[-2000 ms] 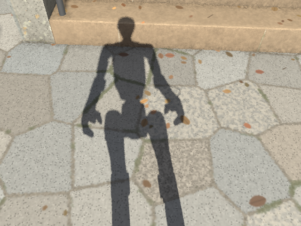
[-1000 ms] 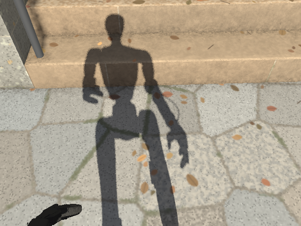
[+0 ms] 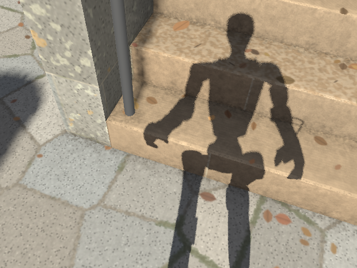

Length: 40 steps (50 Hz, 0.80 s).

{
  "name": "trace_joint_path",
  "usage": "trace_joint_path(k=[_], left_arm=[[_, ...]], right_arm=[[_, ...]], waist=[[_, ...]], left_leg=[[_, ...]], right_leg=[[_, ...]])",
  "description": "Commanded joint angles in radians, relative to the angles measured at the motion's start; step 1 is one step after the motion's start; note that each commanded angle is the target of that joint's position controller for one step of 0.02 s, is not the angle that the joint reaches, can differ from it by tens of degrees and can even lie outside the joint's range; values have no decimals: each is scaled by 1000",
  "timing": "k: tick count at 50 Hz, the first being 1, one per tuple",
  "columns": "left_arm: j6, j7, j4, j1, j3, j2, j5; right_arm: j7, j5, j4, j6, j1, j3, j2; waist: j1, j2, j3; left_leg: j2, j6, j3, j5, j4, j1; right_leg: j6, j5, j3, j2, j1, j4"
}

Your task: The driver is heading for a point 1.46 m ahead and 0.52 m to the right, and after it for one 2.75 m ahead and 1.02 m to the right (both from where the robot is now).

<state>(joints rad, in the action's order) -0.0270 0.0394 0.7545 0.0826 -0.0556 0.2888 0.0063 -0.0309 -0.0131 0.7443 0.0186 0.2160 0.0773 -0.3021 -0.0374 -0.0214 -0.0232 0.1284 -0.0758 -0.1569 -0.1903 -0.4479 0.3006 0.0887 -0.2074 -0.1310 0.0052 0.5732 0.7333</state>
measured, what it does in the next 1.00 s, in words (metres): steps on the spot, turning right: right foot, then left foot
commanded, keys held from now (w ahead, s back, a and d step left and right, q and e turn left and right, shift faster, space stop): q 0.04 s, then e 0.92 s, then no key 0.04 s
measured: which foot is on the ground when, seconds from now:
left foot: down 0.00-0.12, up 0.14-0.42, down 0.44-0.84, up 0.86-1.00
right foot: up 0.00-0.08, down 0.10-0.46, up 0.48-0.82, down 0.84-1.00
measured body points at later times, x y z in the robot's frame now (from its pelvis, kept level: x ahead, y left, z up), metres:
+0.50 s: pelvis +0.05 -0.01 +0.00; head +0.08 -0.01 +0.44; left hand +0.20 +0.27 -0.11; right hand +0.16 -0.31 -0.11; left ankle +0.04 +0.11 -0.74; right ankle +0.08 -0.14 -0.73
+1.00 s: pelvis +0.04 -0.07 +0.00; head +0.07 -0.11 +0.45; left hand +0.29 +0.14 -0.08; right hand +0.06 -0.39 -0.12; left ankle +0.06 +0.09 -0.66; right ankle +0.02 -0.16 -0.74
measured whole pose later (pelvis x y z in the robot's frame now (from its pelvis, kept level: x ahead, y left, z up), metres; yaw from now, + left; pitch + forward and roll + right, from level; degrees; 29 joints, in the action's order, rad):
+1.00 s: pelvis +0.04 -0.07 +0.00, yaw -22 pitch +2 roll +1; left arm 0.02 0.00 0.64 0.17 -0.06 0.31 0.00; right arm -0.03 0.00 0.76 0.01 0.13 0.08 -0.34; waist 0.00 0.04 -0.07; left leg -0.02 0.07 -0.02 -0.46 -1.11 0.49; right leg -0.05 -0.21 -0.05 -0.04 0.29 0.48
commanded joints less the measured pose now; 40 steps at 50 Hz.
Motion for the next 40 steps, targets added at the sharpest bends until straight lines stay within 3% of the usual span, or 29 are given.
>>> trace_joint_path(k=[1, 3, 4, 5, 6, 7, 8, 9, 11, 13, 14, 17, 21, 22, 23, 24, 25, 26, 27, 28, 30, 34, 37, 40], left_arm=[[-25, -7, -79, -34, -26, 102, -4], [-36, -15, -64, 19, -30, 113, -7], [-43, -21, -50, 59, -30, 108, -5], [-48, -23, -49, 67, -31, 124, 7], [-45, -19, -69, 51, -29, 162, 30], [-34, -19, -54, 26, -17, 138, 60], [-34, -27, -57, 27, 8, 50, 44], [-34, -36, -50, 31, 12, 44, 29], [-21, -40, -45, 17, -9, 120, -2], [2, -33, -50, 14, -34, 188, -12], [11, -30, -51, 28, -41, 200, -14], [28, -21, -55, 43, -49, 191, -22], [54, 1, -68, 16, -53, 171, -38], [57, 5, -73, 27, -49, 153, -36], [52, 3, -97, 22, -39, 113, -29], [43, -2, -110, 28, -38, 111, -26], [38, -5, -92, 55, -60, 174, -18], [42, -8, -67, 90, -74, 194, -24], [53, -5, -47, 125, -75, 177, -24], [62, -4, -43, 129, -70, 158, -20], [68, -12, -69, 94, -55, 123, -26], [62, -40, -141, 6, -33, 98, -31], [64, -57, -161, 17, -35, 119, -32], [75, -65, -160, 76, -48, 130, -28]], right_arm=[[-9, 1, -75, 3, -9, 41, -162], [-10, -3, -89, 8, -35, 34, -147], [-12, -7, -96, 9, -52, 25, -128], [-13, 2, -92, 7, -17, 11, -91], [-11, 31, -86, 0, 44, -11, -30], [-10, 29, -87, -4, 110, -10, -33], [-10, 46, -68, -5, 101, -3, -96], [-8, 39, -62, -4, 60, 6, -117], [-9, 34, -50, 5, 9, 10, -109], [-8, 16, -45, 6, -18, 7, -87], [-10, 10, -41, 4, -26, 7, -79], [-16, 0, -33, -2, -41, 11, -74], [-1, 0, -6, -25, 2, 18, -75], [0, 11, -2, -27, 26, 28, -109], [-3, 31, -3, -22, 29, 47, -191], [2, 56, -11, -21, 3, 53, -213], [-1, 66, -39, -28, -44, 35, -158], [-7, 56, -52, -34, -86, 23, -123], [-10, 36, -58, -38, -124, 20, -114], [-11, 20, -55, -42, -123, 17, -108], [-15, 18, -39, -33, -91, 18, -119], [-22, 20, -25, -8, -41, 33, -163], [-11, 10, -27, -1, -49, 45, -200], [-1, -19, -24, -9, -75, 48, -205]], waist=[[10, 160, 119], [37, 168, 136], [61, 166, 144], [51, 132, 156], [8, -31, 197], [-53, -230, 175], [-18, -192, 178], [4, -156, 162], [14, -120, 126], [20, -122, 99], [31, -133, 101], [44, -167, 114], [9, -158, 129], [9, -120, 144], [29, 72, 109], [26, 279, 77], [27, 226, 64], [53, 154, 61], [75, 128, 45], [66, 129, 34], [43, 150, 18], [-12, 187, 44], [-10, 202, 57], [34, 194, 56]], left_leg=[[-260, -133, -285, 303, 43, -137], [-256, -113, -300, 365, -10, -171], [-233, -86, -278, 365, -48, -160], [-195, -44, -247, 285, -89, -113], [-107, 5, -142, 22, -225, -31], [-24, 67, -57, -384, -284, 75], [-87, 116, -39, -446, -354, 77], [-101, 137, -18, -415, -366, 82], [-118, 169, 11, -332, -322, 102], [-91, 175, 58, -288, -242, 52], [-71, 174, 76, -266, -216, 43], [-56, 162, 77, -231, -164, 33], [-66, 112, 101, -28, 72, -129], [-141, 79, 61, 24, 86, -230], [-290, -12, -88, 70, 114, -261], [-461, -146, -268, 197, 182, -221], [-530, -204, -282, 311, 181, -201], [-488, -177, -204, 353, 157, -191], [-435, -137, -121, 374, 131, -199], [-417, -122, -75, 421, 117, -223], [-380, -122, 11, 476, 116, -235], [-400, -138, 66, 467, 110, -300], [-420, -129, 101, 475, 94, -258], [-424, -80, 135, 420, 11, -223]], right_leg=[[-4, -44, 3, -36, -53, -81], [-23, -25, 17, -33, -128, -191], [-44, 98, 38, -21, -223, -314], [-76, 274, -1, 48, -345, -384], [-153, 572, -175, 220, -478, -377], [-327, 746, -333, 334, -488, -349], [-385, 680, -381, 350, -472, -373], [-358, 615, -329, 297, -478, -363], [-300, 493, -289, 230, -471, -355], [-270, 440, -256, 174, -428, -358], [-268, 410, -259, 158, -435, -361], [-272, 324, -305, 149, -457, -374], [-228, 239, -302, 102, -378, -338], [-191, 152, -273, 74, -282, -295], [-134, -12, -142, -23, -124, -168], [-90, -307, -5, -109, -27, 3], [-59, -401, -13, -64, 5, 234], [-51, -366, -20, -53, 2, 337], [-35, -315, -14, -45, 15, 385], [-19, -268, -10, -36, 45, 419], [6, -213, 44, -22, 55, 384], [18, -185, 116, 25, -8, 162], [-10, -172, 174, 18, -133, 25], [-70, -47, 211, -5, -258, -189]])
Keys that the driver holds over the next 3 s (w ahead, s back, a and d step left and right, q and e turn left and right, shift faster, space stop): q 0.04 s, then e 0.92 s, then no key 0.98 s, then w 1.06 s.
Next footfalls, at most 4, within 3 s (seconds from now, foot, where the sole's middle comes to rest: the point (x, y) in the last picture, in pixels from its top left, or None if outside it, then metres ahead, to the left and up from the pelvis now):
0.10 right None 0.13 -0.14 -0.78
0.44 left None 0.08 0.10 -0.78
0.84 right None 0.06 -0.17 -0.78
1.28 left None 0.15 0.05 -0.78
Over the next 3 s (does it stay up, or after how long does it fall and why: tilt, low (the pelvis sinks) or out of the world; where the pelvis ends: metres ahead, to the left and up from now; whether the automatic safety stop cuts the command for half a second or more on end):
stays up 0.43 -0.23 0.01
